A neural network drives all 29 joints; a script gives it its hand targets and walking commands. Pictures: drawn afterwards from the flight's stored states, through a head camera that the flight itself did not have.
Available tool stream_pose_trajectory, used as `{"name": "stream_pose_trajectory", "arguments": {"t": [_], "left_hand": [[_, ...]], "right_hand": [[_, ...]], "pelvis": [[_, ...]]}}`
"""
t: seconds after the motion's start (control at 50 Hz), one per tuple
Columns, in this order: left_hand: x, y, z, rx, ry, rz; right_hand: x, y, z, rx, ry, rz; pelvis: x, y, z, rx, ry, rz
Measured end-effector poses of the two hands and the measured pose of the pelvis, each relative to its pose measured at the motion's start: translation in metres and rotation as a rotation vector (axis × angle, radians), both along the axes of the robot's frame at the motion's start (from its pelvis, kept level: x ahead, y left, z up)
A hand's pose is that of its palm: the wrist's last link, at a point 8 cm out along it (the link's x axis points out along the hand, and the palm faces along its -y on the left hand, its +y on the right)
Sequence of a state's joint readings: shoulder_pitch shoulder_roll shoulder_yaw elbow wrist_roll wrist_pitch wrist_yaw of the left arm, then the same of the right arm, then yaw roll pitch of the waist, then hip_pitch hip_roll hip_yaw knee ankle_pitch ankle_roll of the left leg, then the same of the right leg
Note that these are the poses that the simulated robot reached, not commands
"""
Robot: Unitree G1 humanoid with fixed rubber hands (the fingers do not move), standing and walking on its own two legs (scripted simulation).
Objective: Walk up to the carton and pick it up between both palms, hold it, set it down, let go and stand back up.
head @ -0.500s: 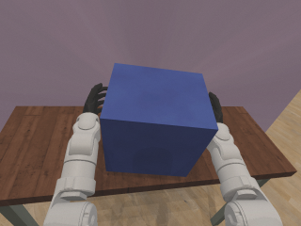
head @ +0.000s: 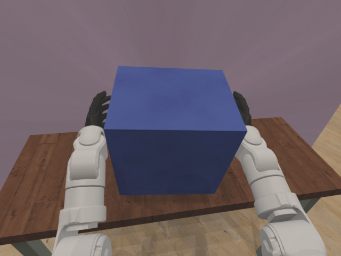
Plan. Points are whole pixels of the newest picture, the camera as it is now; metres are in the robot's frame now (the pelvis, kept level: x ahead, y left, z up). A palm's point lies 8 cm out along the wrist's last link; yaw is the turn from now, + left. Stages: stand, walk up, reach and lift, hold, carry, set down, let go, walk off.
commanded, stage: reach and lift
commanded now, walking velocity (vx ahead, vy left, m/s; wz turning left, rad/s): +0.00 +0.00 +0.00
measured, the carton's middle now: (169, 134) +0.37 -0.02 +0.15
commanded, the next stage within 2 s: hold in 1.26 s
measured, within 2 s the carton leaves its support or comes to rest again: neither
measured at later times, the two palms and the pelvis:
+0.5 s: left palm (95, 112) +0.36 +0.14 +0.23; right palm (247, 104) +0.35 -0.19 +0.24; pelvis -0.02 -0.01 +0.00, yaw -2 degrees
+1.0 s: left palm (91, 104) +0.37 +0.15 +0.24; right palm (245, 91) +0.37 -0.19 +0.26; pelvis +0.00 -0.01 +0.00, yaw -1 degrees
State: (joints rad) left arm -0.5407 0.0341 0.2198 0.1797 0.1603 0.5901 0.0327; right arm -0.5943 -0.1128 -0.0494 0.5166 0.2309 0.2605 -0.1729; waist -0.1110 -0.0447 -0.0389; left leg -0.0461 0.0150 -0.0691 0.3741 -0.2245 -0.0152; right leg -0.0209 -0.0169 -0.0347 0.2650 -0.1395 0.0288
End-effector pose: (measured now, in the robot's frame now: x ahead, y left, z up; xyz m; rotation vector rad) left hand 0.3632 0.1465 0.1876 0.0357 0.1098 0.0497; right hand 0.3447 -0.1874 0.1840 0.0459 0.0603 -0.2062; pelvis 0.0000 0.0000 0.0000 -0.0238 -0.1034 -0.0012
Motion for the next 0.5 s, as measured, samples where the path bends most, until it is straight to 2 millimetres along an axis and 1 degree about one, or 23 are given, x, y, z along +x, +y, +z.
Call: {"name": "stream_pose_trajectory", "arguments": {"t": [0.28,0.38,0.5], "left_hand": [[0.001,-0.01,0.022,-0.011,0.052,-0.008],[0.0,-0.01,0.031,-0.018,0.064,0.005],[0.0,-0.005,0.038,-0.025,0.094,0.024]], "right_hand": [[-0.001,-0.01,0.034,-0.008,0.052,-0.005],[0.002,-0.009,0.045,0.003,0.063,0.006],[0.008,-0.005,0.052,0.014,0.093,0.023]], "pelvis": [[-0.015,-0.005,-0.001,0.006,0.021,-0.024],[-0.018,-0.006,-0.001,0.008,0.033,-0.03],[-0.018,-0.007,-0.001,0.011,0.051,-0.03]]}}
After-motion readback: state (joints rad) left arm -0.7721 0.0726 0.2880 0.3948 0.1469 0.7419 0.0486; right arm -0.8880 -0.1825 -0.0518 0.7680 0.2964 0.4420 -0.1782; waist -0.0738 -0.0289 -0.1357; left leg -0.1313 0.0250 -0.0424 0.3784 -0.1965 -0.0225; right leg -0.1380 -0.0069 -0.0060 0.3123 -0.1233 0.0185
